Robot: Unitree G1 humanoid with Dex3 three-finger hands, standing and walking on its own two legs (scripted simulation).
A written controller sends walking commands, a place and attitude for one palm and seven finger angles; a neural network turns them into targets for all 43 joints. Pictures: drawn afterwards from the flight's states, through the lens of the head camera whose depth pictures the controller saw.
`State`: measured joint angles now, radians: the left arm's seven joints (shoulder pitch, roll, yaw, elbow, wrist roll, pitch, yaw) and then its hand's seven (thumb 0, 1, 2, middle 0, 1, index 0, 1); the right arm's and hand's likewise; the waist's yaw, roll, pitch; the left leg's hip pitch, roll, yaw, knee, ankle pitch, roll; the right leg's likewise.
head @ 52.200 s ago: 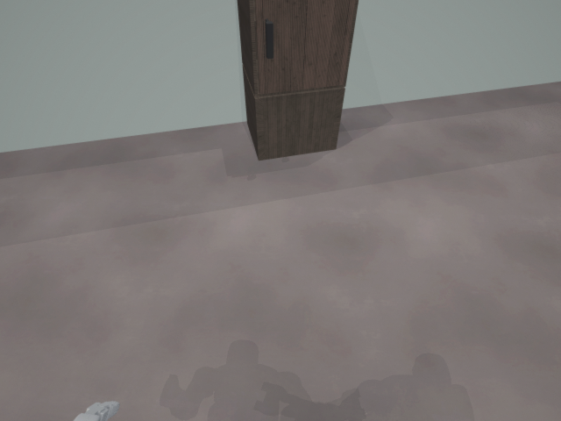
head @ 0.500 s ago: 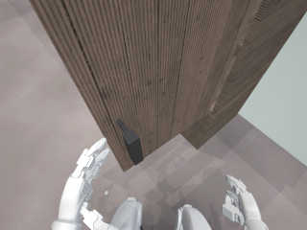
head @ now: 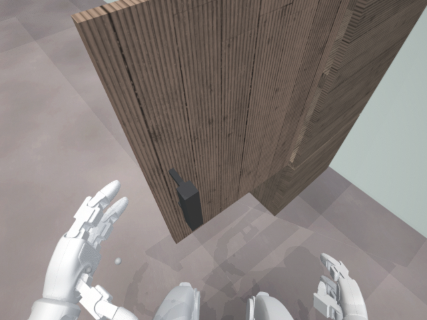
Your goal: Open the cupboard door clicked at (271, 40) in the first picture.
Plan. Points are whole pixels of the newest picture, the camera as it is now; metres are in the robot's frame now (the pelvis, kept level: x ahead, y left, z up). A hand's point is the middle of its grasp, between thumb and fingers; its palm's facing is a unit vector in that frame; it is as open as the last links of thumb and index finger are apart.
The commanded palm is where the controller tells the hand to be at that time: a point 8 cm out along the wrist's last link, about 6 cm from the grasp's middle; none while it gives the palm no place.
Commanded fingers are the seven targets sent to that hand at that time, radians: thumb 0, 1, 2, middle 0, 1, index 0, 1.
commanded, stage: draw the hand back to the body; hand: left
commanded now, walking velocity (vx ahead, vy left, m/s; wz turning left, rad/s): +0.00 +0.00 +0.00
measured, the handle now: (184, 199) +0.33 +0.08 +0.03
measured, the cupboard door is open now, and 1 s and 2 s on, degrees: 86 86 86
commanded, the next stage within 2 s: step back with the hand held close in 1.36 s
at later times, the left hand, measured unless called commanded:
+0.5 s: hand (40, 242) +0.20 +0.23 +0.15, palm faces +0.17 -0.93 -0.33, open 14.7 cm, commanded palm +0.17 +0.28 +0.19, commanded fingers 0.00 0.09 0.56 -0.17 -0.30 -0.17 -0.30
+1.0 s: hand out of the picture +0.24 +0.28 +0.28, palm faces +0.43 -0.79 -0.44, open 8.9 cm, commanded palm +0.19 +0.32 +0.29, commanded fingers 0.00 0.90 0.90 -0.20 -0.30 -0.20 -0.30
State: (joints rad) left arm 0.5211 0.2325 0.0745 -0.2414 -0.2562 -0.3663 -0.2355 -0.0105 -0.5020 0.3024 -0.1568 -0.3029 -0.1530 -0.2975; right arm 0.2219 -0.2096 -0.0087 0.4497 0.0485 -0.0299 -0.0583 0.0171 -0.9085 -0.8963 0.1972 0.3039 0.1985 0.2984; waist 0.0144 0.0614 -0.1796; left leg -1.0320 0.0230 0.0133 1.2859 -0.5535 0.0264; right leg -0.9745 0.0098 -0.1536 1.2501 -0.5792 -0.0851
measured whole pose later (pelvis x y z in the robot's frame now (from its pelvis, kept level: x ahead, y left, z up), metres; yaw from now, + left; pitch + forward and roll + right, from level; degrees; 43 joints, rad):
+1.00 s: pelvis +0.05 +0.03 +0.11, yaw -1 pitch -2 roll -1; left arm 0.50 0.38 0.33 -0.44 -0.07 -0.03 0.13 0.01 0.63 0.79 -0.21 -0.30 -0.20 -0.30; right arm 0.21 -0.25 0.04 0.59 0.02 -0.09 -0.07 0.02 -0.91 -0.90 0.20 0.30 0.20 0.30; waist 0.07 0.08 -0.01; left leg -0.15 -0.03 0.06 0.47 -0.28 0.05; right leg -0.11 0.01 -0.08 0.43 -0.28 -0.03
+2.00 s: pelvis -0.01 +0.03 +0.11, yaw -2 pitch +0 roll -1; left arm 0.58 0.45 0.42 -0.50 -0.06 -0.14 0.14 0.02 0.88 0.90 -0.22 -0.30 -0.21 -0.30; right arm 0.16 -0.24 -0.02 0.55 0.03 0.02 -0.09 0.02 -0.91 -0.90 0.20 0.30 0.20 0.30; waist -0.01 0.03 0.03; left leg -0.31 -0.01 0.09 0.50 -0.20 0.06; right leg -0.27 0.03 -0.06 0.46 -0.19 -0.03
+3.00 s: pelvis -0.21 +0.03 +0.11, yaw -2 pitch -1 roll -1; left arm 0.56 0.42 0.37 -0.54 -0.02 -0.15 0.15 0.02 0.89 0.90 -0.22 -0.30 -0.21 -0.30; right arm 0.24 -0.20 0.02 0.61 0.01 -0.11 -0.09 0.02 -0.91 -0.90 0.20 0.30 0.20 0.30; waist -0.02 -0.06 0.02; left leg -0.29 -0.01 0.02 0.45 -0.14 0.03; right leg -0.17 0.06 0.01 0.47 -0.30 -0.02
